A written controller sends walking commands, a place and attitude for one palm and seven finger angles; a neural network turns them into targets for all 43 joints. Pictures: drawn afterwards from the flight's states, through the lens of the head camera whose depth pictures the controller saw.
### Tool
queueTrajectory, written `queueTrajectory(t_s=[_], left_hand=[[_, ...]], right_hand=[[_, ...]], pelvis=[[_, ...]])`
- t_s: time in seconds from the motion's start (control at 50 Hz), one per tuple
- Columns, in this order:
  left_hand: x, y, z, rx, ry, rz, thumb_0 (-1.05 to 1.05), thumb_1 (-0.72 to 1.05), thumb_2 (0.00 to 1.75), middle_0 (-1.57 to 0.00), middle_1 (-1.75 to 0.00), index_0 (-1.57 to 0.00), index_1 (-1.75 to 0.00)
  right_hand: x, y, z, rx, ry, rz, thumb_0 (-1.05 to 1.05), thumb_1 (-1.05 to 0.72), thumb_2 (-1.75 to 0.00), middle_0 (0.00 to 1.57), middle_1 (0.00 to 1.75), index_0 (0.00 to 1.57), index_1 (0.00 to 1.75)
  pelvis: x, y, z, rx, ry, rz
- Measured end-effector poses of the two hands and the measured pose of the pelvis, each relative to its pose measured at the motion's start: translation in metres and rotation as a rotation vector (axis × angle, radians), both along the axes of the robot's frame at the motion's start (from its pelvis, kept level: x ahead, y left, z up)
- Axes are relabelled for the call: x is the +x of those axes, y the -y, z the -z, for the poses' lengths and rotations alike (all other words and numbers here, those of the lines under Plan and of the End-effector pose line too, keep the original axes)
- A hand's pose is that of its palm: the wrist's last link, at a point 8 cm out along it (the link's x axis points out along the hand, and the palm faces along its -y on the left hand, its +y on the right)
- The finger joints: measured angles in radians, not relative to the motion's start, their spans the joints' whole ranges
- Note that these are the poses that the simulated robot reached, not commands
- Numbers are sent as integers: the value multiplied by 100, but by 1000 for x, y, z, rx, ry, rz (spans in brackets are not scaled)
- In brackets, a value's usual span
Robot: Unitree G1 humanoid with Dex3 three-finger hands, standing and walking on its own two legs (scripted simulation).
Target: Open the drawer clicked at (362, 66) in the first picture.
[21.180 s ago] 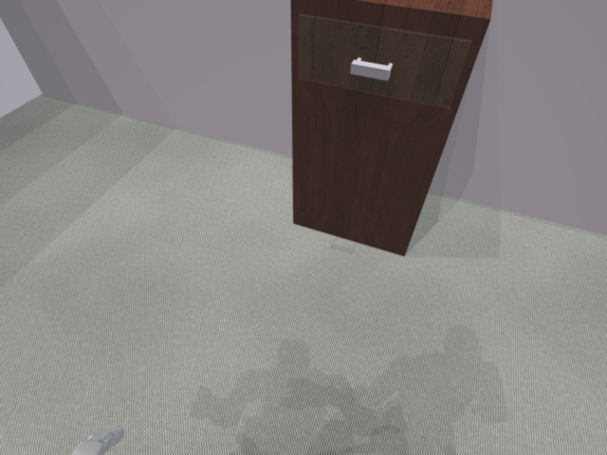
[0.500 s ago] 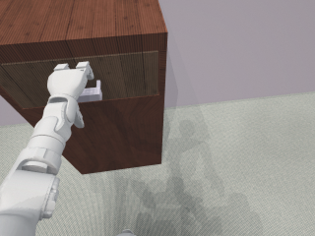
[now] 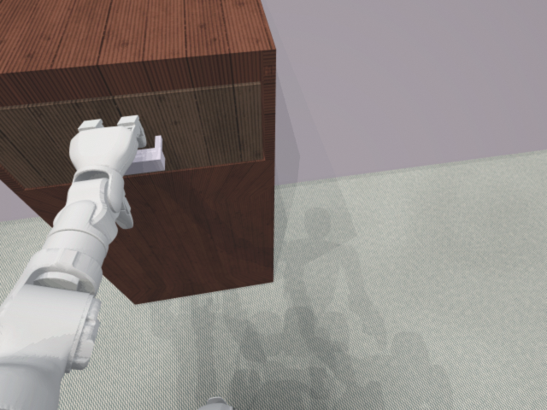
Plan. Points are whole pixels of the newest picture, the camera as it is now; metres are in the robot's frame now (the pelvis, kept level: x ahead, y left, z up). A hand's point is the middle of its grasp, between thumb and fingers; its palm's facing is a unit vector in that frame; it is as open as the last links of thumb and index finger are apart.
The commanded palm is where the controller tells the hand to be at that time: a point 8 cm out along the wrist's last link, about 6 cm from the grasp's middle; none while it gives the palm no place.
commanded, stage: lower the fingers behind the handle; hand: left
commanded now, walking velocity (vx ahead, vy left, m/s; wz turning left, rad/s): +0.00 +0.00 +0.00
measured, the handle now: (131, 153) +0.53 +0.22 +0.04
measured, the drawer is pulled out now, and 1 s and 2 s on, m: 0.00 0.00 0.00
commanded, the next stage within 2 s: lift the fingers back up to retry in 0.54 s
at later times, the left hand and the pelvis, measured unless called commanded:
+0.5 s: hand (122, 168) +0.48 +0.23 +0.06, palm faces -0.03 -0.01 -1.00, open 13.7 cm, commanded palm +0.46 +0.22 +0.08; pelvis +0.00 +0.01 -0.01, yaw +0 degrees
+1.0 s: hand (119, 162) +0.49 +0.23 +0.07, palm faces +0.01 -0.05 -1.00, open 13.6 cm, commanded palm +0.46 +0.23 +0.13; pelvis +0.01 +0.01 +0.00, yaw +0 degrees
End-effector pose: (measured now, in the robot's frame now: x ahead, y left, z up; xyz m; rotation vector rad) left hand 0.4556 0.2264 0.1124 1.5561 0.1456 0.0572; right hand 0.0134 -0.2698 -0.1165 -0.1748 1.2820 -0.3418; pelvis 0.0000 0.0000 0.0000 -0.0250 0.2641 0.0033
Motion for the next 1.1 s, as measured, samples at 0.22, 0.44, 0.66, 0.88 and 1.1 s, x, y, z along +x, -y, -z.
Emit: queueTrajectory(t_s=[0.22, 0.44, 0.66, 0.88, 1.1], left_hand=[[5, 2, 6, 26, 81, -12, 0, -49, 30, -34, -135, -32, -120], [9, 4, 2, 26, 28, -46, 0, -49, 30, -34, -133, -33, -123], [8, 0, 3, 1, 49, -5, 0, -49, 30, -33, -135, -33, -121], [8, -2, 0, -27, 48, -16, 0, -49, 30, -34, -130, -34, -121], [8, 0, -29, -27, 85, -18, 0, -49, 30, -33, -122, -37, -122]], right_hand=[[-3, 0, 6, 3, -36, -17, 1, -91, -90, 20, 30, 21, 30], [1, -11, 8, 26, -9, -3, 0, -91, -90, 20, 30, 21, 30], [1, -12, 6, 16, -16, -8, 0, -91, -90, 20, 30, 21, 30], [8, -10, 1, 5, 3, 11, 1, -91, -90, 20, 30, 21, 30], [28, -16, 0, 32, 44, 0, 1, -91, -90, 20, 30, 21, 30]], pelvis=[[-3, -1, 7, -9, -36, -15], [-1, -4, 5, -7, -24, -5], [1, -6, 6, -7, -27, 0], [5, -9, 2, -9, -11, 4], [15, -9, -6, -1, 24, 4]])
